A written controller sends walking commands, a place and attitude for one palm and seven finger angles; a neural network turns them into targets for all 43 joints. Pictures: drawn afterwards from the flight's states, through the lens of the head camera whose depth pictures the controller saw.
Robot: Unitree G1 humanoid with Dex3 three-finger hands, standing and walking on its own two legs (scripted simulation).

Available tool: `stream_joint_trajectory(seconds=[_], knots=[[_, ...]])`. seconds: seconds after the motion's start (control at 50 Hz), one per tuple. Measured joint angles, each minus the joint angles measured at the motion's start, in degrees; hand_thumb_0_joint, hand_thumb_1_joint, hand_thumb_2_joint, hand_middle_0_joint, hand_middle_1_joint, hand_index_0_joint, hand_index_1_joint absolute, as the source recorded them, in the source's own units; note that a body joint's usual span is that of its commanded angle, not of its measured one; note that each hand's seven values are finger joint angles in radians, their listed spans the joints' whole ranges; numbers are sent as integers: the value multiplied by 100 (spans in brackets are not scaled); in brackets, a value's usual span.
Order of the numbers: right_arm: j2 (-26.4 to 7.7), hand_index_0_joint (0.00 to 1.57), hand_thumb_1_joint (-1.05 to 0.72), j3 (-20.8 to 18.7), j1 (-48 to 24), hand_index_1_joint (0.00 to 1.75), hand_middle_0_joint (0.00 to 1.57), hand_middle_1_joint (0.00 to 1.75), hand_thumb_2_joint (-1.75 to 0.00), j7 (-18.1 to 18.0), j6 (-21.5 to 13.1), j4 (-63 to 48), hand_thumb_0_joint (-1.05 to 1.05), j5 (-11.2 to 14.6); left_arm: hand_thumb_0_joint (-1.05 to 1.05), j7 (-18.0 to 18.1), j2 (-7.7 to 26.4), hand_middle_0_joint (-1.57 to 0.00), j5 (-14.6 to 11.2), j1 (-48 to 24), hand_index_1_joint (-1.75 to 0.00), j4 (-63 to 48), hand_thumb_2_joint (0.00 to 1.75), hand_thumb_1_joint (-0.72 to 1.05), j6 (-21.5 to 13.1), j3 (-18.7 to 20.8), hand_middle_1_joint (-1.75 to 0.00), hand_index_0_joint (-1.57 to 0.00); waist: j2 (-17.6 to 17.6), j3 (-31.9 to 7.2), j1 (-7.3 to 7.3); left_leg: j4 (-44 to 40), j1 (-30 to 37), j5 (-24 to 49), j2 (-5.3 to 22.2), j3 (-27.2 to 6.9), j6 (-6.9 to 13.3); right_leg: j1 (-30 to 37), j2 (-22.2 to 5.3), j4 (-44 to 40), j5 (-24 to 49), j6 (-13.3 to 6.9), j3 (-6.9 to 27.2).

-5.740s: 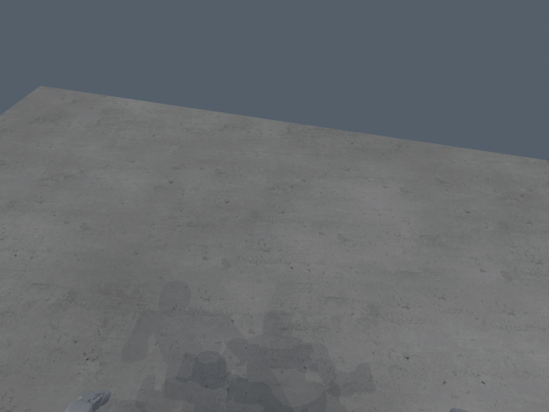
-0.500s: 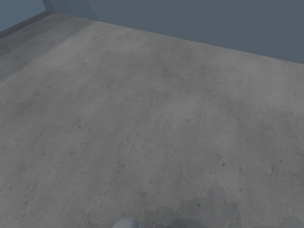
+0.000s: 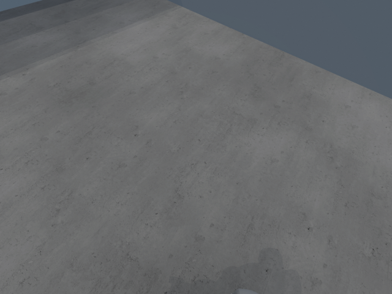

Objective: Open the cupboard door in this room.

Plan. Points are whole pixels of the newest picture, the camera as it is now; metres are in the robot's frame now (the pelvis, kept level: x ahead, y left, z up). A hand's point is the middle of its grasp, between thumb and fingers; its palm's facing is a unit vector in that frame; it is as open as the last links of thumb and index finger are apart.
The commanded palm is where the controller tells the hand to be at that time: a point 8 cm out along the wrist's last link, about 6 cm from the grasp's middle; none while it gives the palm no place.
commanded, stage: turn or walk to find it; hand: left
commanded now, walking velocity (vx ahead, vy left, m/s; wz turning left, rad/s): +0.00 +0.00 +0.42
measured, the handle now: out of the picture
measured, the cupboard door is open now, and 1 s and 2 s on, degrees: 0 0 0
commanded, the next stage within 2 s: none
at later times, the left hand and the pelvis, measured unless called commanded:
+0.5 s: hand out of the picture -0.03 +0.18 -0.17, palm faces +0.26 -0.94 -0.23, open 7.4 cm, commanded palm none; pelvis -0.03 -0.01 +0.00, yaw +15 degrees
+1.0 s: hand out of the picture -0.04 +0.24 -0.15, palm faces +0.43 -0.87 -0.25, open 7.4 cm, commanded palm none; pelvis -0.06 +0.01 +0.00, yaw +25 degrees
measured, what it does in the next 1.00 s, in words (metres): steps on the spot, turning left: right foot, then left foot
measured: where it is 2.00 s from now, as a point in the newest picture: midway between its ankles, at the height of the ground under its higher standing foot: outside the picture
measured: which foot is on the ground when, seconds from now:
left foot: down 0.00-0.16, up 0.18-0.54, down 0.56-1.00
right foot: up 0.00-0.14, down 0.16-0.56, up 0.58-1.00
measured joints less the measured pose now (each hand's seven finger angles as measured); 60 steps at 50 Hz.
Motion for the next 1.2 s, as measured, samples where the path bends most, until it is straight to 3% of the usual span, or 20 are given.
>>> stream_joint_trajectory(seconds=[0.1, 0.16, 0.18, 0.24, 0.3, 0.34, 0.4, 0.5, 0.56, 0.6, 0.64, 0.7, 0.84, 1.02, 1.1, 1.14, 1.2], knots=[[-34, 20, -90, -57, 94, 30, 21, 30, -90, 24, 75, 5, 0, -25, 1, 13, -154, -20, -18, -197, -30, -170, 90, 91, -60, -54, -30, -20, 149, -47, -116, 44, -136, 93, -102, -230, -68, 392, 146, -957, 83, -57, 42], [-76, 20, -90, -109, 205, 30, 21, 30, -90, 42, 122, 1, 0, -1, 1, 17, -225, -20, -25, -201, -30, -289, 90, 91, -167, -105, -30, -20, 203, -124, -144, 296, -348, 44, -201, -361, -165, 901, 204, -2139, 722, -115, -12], [-119, 20, -90, -139, 227, 30, 21, 30, -90, 52, 138, 11, 0, 24, 1, 33, -280, -20, 2, -202, -30, -295, 90, 91, -222, -117, -30, -20, 294, -123, -141, 515, -465, -89, -178, -418, -190, 946, 244, -2264, 866, -224, -78], [-215, 20, -91, -233, 295, 30, 21, 30, -90, 70, 269, 73, 0, 11, 1, 37, -405, -20, 38, -110, -30, -344, 90, 91, -263, -189, -30, -20, 404, -132, -154, 2069, -1002, -1111, -226, -417, -284, 966, 179, -2177, 847, -464, -303], [-289, 20, -91, -290, 337, 30, 20, 30, -90, 123, 329, 140, 0, -8, 1, 47, -465, -20, 44, 33, -30, -311, 90, 91, -238, -208, -30, -20, 396, -140, -153, 3433, -1381, -945, -108, -279, -384, 1100, 92, -2389, 936, -484, -456], [-314, 20, -91, -299, 378, 30, 20, 30, -90, 138, 329, 168, 0, -11, 1, 55, -474, -20, 53, 101, -30, -257, 90, 91, -231, -212, -30, -21, 357, -131, -166, 3742, -1422, -815, 21, -204, -469, 1160, 27, -2489, 988, -469, -564], [-319, 20, -91, -289, 408, 30, 20, 30, -90, 135, 343, 225, 0, 0, 1, 57, -462, -20, 76, 184, -30, -179, 90, 91, -244, -207, -30, -21, 249, -95, -140, 3431, -1219, -945, 180, -98, -562, 1197, -99, -2537, 1009, -432, -705], [-287, 20, -91, -209, 270, 30, 20, 30, -90, 109, 323, 278, 1, 52, 1, 26, -344, -20, 112, 305, -30, -71, 90, 91, -257, -171, -30, -21, 44, 21, 4, 2009, -613, -1280, 272, 148, -566, 1095, -343, -2340, 940, -292, -892], [-277, 20, -91, -153, 180, 30, 20, 30, -90, 110, 208, 181, 1, 66, 1, 19, -213, -20, 79, 409, -30, 8, 90, 91, -202, -115, -30, -21, -35, 23, 37, 732, -105, -592, 264, 320, -484, 917, -489, -1944, 765, -130, -1014], [-184, 20, -91, -130, 76, 30, 20, 30, -90, 111, 112, 128, 0, 45, 1, 27, -62, -20, 42, 421, -30, 82, 90, 91, -86, -46, -30, -21, -231, 68, 84, 771, -151, -511, 132, 385, -233, 601, -568, -1234, 224, -86, -738], [-104, 20, -91, -82, 27, 30, 20, 30, -90, 74, 34, 66, 0, 26, 1, 61, 29, -20, 37, 396, -30, 194, 90, 91, 58, -2, -30, -20, -258, 58, 103, 792, -153, -608, 111, 373, -41, 244, -379, -314, -282, -74, -378], [-16, 20, -91, -16, 14, 30, 20, 30, -90, -4, -21, 24, 0, 20, 1, 29, 97, -20, 29, 295, -30, 279, 90, 91, 95, 41, -30, -20, -204, 28, 91, 402, -10, -398, 61, 271, 31, -121, -192, 603, -7, -49, -129], [93, 20, -91, 41, 128, 30, 21, 30, -90, -28, -57, 18, 0, 31, 1, 21, 72, -20, 14, 11, -30, 103, 90, 91, 0, 29, -30, -20, -66, -69, 35, -267, 176, 87, -138, -20, 117, -209, -56, 628, 358, 75, 92], [34, 20, -90, -59, 365, 30, 21, 30, -90, 4, 58, 68, 0, -27, 1, 41, -184, -20, -19, -359, -30, -175, 90, 91, -39, -57, -30, -20, 149, -121, -213, -176, -66, 249, -296, -413, -2, 312, 176, -752, 95, -31, 189], [-63, 20, -90, -133, 505, 30, 21, 30, -90, 26, 124, 94, 0, -1, 1, 42, -294, -20, -38, -357, -30, -318, 90, 91, -165, -124, -30, -20, 242, -181, -243, 151, -359, 198, -372, -584, -171, 912, 280, -2176, 744, -173, 126], [-154, 20, -91, -199, 533, 30, 21, 30, -90, 30, 179, 128, 0, 24, 1, 56, -400, -20, 7, -318, -30, -325, 90, 91, -228, -161, -30, -20, 405, -148, -255, 836, -641, -487, -332, -634, -245, 942, 340, -2215, 876, -446, -36], [-252, 20, -91, -275, 586, 30, 20, 30, -90, 65, 304, 179, 0, -7, 1, 63, -488, -20, 17, -135, -30, -338, 90, 91, -218, -195, -30, -20, 395, -176, -226, 2566, -1179, -1085, -314, -433, -320, 1048, 218, -2314, 906, -599, -200]])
